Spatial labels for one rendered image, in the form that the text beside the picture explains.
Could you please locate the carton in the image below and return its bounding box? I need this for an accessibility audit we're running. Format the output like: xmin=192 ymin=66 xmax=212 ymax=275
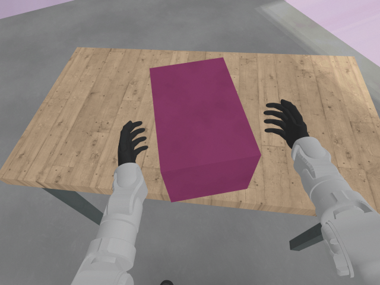
xmin=150 ymin=58 xmax=261 ymax=202

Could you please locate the robot right hand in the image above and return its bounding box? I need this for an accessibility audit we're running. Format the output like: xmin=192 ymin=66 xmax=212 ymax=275
xmin=264 ymin=99 xmax=309 ymax=149

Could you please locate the right robot forearm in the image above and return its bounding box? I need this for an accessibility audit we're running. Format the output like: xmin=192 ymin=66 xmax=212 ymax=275
xmin=291 ymin=137 xmax=380 ymax=225

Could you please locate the robot left hand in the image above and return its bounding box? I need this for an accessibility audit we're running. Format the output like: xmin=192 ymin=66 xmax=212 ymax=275
xmin=118 ymin=121 xmax=148 ymax=166

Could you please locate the table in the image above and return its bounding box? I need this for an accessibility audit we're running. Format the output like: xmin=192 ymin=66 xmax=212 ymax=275
xmin=0 ymin=47 xmax=380 ymax=251

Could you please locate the right robot upper arm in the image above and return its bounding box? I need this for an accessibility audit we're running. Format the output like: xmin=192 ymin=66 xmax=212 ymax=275
xmin=321 ymin=211 xmax=380 ymax=285

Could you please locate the left robot upper arm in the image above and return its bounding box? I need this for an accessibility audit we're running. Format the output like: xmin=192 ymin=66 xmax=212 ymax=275
xmin=72 ymin=270 xmax=134 ymax=285

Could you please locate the left robot forearm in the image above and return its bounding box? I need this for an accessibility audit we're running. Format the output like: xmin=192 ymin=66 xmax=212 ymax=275
xmin=71 ymin=163 xmax=148 ymax=285

